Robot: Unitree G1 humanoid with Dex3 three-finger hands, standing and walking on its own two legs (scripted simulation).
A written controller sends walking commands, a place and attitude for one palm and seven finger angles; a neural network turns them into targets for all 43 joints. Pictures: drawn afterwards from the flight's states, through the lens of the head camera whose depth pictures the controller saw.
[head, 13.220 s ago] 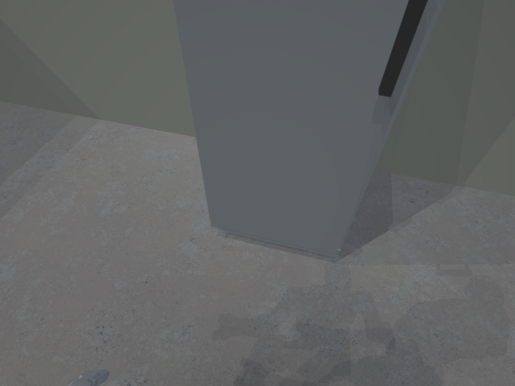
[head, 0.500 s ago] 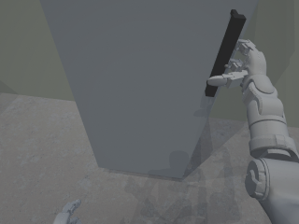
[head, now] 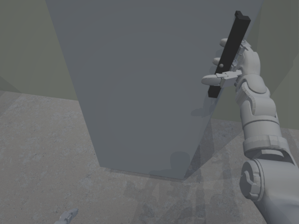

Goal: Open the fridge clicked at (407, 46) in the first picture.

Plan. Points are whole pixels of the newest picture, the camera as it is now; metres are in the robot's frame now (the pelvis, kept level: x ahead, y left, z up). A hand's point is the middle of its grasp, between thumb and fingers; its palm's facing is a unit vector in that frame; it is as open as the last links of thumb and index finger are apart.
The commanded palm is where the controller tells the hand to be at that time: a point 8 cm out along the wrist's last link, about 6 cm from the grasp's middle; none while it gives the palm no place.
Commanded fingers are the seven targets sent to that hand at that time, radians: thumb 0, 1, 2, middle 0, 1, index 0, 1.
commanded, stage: slide the fingers in behind the handle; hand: right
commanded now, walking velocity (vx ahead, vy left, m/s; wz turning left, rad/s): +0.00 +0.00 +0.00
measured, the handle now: (224, 58) +0.52 -0.15 +0.22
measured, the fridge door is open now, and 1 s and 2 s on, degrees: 0 0 0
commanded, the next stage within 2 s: grip the handle and tug to test in 0.58 s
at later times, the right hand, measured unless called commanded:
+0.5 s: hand (219, 65) +0.47 -0.13 +0.23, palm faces +0.06 +1.00 +0.01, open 14.0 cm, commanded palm +0.44 -0.17 +0.22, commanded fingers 0.00 0.50 -0.30 0.30 1.20 0.30 1.20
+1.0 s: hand (220, 66) +0.46 -0.13 +0.23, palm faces +0.08 +1.00 +0.00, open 11.6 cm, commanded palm +0.43 -0.17 +0.22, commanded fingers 0.00 -0.29 -0.64 0.38 1.31 0.38 1.31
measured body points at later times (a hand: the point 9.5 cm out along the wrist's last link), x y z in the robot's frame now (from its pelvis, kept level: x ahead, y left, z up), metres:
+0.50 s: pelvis +0.00 +0.00 +0.00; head +0.01 +0.01 +0.45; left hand +0.10 +0.24 -0.12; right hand +0.46 -0.18 +0.23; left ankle +0.01 +0.12 -0.74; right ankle -0.01 -0.13 -0.74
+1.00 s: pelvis +0.00 +0.00 +0.00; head +0.00 +0.01 +0.45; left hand +0.12 +0.24 -0.11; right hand +0.45 -0.18 +0.23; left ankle +0.01 +0.12 -0.74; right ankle -0.01 -0.13 -0.74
